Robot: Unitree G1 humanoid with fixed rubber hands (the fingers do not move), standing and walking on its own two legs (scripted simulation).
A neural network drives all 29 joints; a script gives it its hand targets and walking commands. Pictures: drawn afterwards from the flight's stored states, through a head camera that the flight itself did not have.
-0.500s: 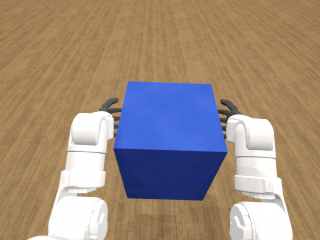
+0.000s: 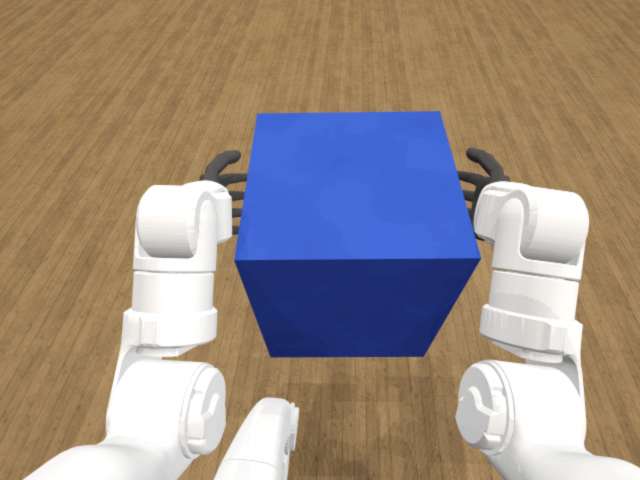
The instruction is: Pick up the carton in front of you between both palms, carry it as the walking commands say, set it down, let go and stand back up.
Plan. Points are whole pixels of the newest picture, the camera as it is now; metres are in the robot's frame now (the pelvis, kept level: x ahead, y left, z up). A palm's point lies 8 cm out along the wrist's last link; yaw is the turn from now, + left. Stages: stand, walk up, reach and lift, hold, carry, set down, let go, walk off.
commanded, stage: carry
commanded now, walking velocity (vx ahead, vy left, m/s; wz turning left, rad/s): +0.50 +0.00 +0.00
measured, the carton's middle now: (347, 245) +0.38 +0.03 +0.09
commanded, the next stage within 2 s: none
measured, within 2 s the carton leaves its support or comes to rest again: neither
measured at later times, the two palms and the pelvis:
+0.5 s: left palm out of the picture +0.68 +0.22 +0.30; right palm out of the picture +0.66 -0.08 +0.31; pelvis +0.28 +0.09 +0.12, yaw +0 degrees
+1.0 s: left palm out of the picture +0.91 +0.25 +0.23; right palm out of the picture +0.94 -0.05 +0.23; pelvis +0.57 +0.07 +0.13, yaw +3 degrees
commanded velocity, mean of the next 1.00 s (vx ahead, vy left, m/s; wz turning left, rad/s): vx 0.50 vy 0.00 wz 0.00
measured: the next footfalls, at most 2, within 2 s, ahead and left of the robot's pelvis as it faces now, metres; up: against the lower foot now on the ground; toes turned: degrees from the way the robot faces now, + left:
left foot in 0.12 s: +0.30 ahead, +0.15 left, +0.12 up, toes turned +4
right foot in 0.72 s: +0.61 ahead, +0.01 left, +0.12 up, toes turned -3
